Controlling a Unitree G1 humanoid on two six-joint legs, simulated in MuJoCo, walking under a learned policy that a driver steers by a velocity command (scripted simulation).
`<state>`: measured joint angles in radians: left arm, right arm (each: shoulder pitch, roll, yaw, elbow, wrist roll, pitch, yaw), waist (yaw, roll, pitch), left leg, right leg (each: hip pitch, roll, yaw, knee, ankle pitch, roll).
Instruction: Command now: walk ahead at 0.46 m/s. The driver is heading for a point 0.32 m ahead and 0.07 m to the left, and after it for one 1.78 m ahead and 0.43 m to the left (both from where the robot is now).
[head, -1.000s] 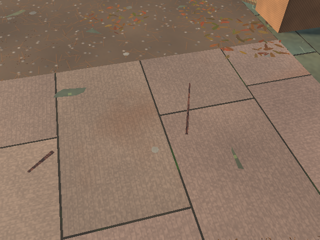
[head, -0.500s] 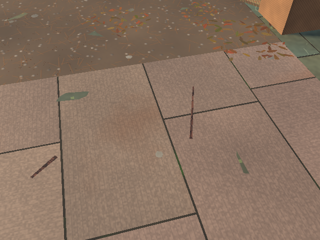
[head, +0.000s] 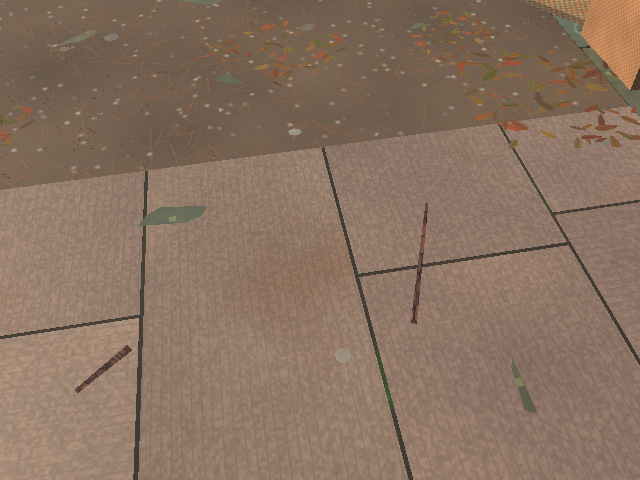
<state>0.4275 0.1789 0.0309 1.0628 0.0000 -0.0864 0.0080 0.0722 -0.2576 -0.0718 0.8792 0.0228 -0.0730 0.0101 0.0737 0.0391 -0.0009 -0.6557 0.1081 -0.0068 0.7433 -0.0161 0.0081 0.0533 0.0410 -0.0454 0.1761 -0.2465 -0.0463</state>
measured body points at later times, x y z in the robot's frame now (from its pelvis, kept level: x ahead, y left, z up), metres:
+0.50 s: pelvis +0.23 +0.07 +0.00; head +0.25 +0.07 +0.45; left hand +0.34 +0.33 -0.14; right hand +0.29 -0.19 -0.14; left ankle +0.26 +0.15 -0.75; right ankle +0.31 -0.10 -0.71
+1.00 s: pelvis +0.30 +0.04 -0.01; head +0.31 +0.04 +0.44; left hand +0.37 +0.29 -0.15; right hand +0.35 -0.22 -0.16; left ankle +0.26 +0.15 -0.75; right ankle +0.32 -0.08 -0.75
